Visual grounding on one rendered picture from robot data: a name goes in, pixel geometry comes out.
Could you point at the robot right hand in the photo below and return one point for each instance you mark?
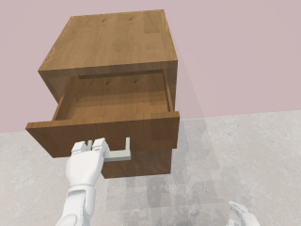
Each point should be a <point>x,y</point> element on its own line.
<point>247,219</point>

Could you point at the handle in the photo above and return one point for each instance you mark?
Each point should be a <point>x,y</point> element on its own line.
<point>110,156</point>

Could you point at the robot left hand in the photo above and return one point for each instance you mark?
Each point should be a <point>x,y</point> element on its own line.
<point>84,167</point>

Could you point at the drawer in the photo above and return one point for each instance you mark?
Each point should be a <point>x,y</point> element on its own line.
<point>113,106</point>

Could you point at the cabinet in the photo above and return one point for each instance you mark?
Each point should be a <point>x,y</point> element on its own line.
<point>118,42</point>

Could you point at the robot left forearm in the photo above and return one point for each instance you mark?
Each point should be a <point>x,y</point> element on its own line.
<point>79,206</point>

